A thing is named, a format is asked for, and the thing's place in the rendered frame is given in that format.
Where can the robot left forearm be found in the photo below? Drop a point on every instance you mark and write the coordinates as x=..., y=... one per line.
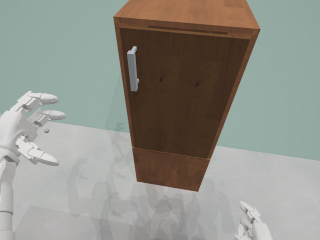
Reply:
x=8, y=163

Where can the handle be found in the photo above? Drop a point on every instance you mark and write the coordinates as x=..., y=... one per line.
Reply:
x=131, y=58

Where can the robot right hand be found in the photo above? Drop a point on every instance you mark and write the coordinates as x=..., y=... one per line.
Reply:
x=255, y=228

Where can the robot left hand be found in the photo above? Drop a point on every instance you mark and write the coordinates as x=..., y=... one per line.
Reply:
x=13, y=125

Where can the cupboard door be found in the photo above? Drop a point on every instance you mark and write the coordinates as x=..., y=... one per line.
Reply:
x=185, y=81

